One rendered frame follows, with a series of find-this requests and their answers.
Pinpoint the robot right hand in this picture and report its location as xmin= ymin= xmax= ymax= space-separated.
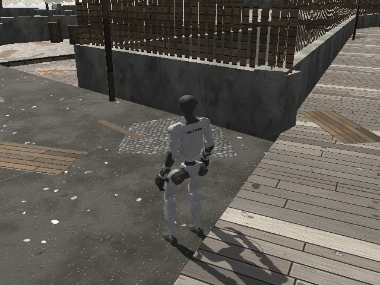
xmin=199 ymin=157 xmax=209 ymax=167

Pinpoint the robot left hand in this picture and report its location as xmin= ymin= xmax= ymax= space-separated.
xmin=155 ymin=175 xmax=169 ymax=191

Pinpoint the left robot upper arm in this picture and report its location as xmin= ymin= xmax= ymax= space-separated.
xmin=167 ymin=123 xmax=181 ymax=159

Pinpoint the robot right thigh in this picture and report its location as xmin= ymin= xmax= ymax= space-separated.
xmin=188 ymin=161 xmax=208 ymax=202

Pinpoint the left robot forearm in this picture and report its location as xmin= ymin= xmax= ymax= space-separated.
xmin=159 ymin=151 xmax=175 ymax=179

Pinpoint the right robot upper arm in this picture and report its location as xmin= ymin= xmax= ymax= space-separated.
xmin=200 ymin=117 xmax=214 ymax=148

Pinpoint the right robot forearm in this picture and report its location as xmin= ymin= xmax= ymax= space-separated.
xmin=202 ymin=145 xmax=214 ymax=160

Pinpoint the robot left thigh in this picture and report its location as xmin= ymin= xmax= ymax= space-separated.
xmin=164 ymin=169 xmax=186 ymax=209

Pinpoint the robot thigh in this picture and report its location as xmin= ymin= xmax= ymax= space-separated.
xmin=164 ymin=169 xmax=186 ymax=209
xmin=188 ymin=161 xmax=208 ymax=202

